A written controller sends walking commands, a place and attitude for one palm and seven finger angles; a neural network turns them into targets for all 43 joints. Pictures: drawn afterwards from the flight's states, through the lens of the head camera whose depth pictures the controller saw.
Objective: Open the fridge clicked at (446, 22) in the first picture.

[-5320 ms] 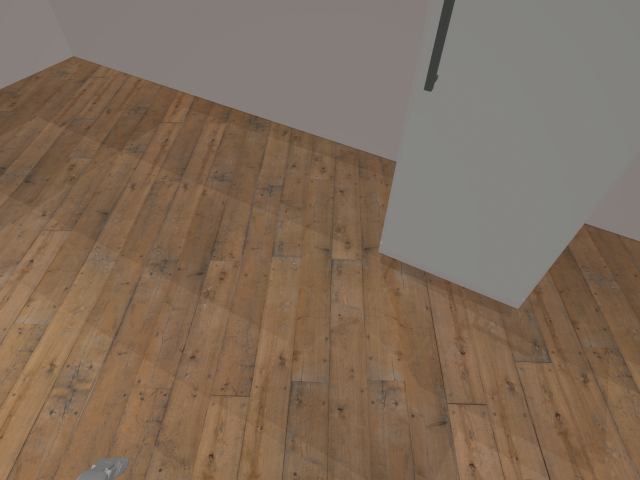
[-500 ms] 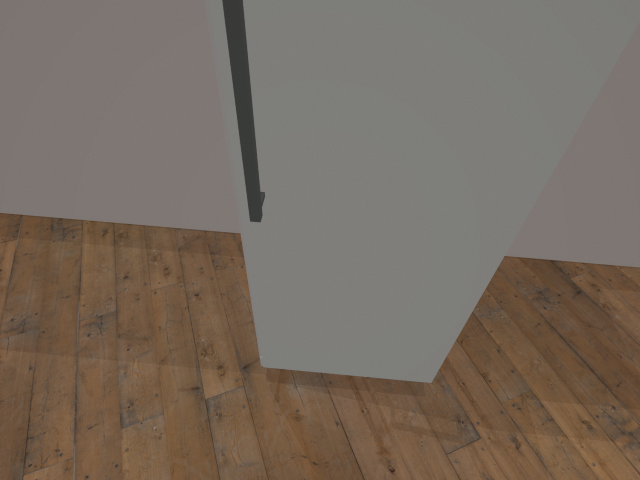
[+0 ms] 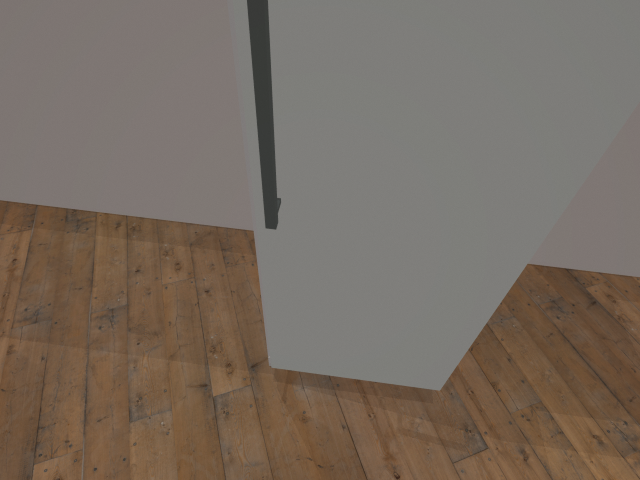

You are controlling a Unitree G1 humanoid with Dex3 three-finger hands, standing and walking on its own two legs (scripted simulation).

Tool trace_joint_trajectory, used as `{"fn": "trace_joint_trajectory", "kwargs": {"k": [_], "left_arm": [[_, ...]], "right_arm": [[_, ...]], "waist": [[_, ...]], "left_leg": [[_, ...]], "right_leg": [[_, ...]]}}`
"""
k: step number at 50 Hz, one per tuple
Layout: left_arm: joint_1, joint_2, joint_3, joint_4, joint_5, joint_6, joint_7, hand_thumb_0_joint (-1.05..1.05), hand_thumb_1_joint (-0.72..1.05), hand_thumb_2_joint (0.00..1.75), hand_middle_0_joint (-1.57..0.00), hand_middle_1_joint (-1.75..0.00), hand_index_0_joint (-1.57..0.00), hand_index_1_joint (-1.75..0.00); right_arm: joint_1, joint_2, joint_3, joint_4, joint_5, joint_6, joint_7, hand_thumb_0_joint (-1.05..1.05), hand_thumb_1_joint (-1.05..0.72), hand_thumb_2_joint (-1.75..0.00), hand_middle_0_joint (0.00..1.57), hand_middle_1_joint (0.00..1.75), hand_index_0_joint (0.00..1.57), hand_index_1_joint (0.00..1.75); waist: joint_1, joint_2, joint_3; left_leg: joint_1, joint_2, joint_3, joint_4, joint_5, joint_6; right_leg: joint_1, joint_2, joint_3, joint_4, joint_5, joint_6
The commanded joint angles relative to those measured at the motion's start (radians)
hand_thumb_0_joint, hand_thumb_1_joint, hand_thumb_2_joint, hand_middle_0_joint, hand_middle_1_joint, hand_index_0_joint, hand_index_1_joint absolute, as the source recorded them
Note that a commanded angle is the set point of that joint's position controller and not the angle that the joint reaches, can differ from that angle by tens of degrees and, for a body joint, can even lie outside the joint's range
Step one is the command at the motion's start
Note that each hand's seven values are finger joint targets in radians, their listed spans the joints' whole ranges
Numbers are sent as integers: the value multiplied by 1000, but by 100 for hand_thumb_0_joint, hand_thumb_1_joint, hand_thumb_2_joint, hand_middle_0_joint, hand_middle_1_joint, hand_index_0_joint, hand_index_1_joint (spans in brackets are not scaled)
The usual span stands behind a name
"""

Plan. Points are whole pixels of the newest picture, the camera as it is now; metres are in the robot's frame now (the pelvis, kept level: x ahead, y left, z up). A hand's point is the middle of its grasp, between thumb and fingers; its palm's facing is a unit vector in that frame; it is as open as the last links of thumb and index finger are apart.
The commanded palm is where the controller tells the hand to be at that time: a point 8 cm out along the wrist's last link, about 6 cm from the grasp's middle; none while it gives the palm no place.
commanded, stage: come to a stop and stand still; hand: left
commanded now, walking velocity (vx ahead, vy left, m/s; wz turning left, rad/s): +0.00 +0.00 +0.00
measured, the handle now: (267, 92) +0.52 +0.12 +0.23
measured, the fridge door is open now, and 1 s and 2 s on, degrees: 0 0 0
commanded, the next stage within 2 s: look again from close up in 0.56 s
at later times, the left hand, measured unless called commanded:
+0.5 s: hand out of the picture +0.07 +0.22 -0.16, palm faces -0.02 -0.96 -0.28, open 7.3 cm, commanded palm none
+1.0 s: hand out of the picture +0.07 +0.19 -0.17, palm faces -0.01 -0.97 -0.24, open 7.3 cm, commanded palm none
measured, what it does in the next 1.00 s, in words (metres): stands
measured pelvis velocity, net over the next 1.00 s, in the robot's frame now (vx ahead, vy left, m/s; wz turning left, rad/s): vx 0.04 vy -0.02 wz -0.01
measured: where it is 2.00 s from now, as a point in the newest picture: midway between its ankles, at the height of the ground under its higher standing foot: outside the picture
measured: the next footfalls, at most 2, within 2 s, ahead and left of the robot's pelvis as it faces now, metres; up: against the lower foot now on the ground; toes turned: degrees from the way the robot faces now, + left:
none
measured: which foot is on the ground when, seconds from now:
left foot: down 0.00-1.00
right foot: down 0.00-1.00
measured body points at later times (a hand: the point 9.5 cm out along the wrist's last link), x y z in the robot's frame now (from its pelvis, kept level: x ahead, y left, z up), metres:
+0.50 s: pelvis +0.03 +0.00 +0.01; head +0.04 +0.00 +0.46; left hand +0.07 +0.27 -0.14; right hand +0.08 -0.27 -0.14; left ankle +0.09 +0.10 -0.73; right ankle -0.02 -0.15 -0.73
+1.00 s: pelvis +0.04 -0.02 +0.01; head +0.05 -0.01 +0.46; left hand +0.07 +0.24 -0.15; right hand +0.10 -0.27 -0.14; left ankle +0.09 +0.10 -0.73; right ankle -0.02 -0.15 -0.73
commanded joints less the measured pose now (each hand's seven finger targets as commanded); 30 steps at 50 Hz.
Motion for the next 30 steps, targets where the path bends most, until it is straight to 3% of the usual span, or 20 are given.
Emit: {"fn": "trace_joint_trajectory", "kwargs": {"k": [1,11,15,23,30], "left_arm": [[16,158,24,-36,-1,-18,6,0,90,90,-20,-30,-20,-30],[-46,189,24,-29,-4,-14,2,0,90,90,-20,-30,-20,-30],[-64,199,24,-29,-4,-16,3,0,90,90,-20,-30,-20,-30],[-99,202,21,-25,-6,-11,1,0,90,90,-20,-30,-20,-30],[-104,204,21,-22,-7,-14,3,0,90,90,-20,-30,-20,-30]], "right_arm": [[-2,-159,-30,-36,2,-18,-11,0,-90,-90,20,30,20,30],[-40,-193,-25,-12,3,-25,-12,0,-90,-90,20,30,20,30],[-47,-195,-21,-4,4,-27,-12,0,-90,-90,20,30,20,30],[-50,-193,-16,15,4,-24,-13,0,-90,-90,20,30,20,30],[-53,-188,-12,25,5,-26,-15,0,-90,-90,20,30,20,30]], "waist": [[-14,14,49],[-8,39,8],[-7,14,-13],[-10,4,-2],[-10,-7,-20]], "left_leg": [[72,96,-146,-148,-186,12],[111,108,-148,-156,-65,14],[138,108,-131,-139,16,13],[159,107,-127,-154,14,7],[185,106,-109,-127,123,7]], "right_leg": [[-109,-69,87,-144,-69,-70],[-39,-72,66,-137,17,-58],[-16,-81,66,-145,63,-55],[-15,-81,65,-161,47,-50],[12,-90,66,-167,127,-48]]}}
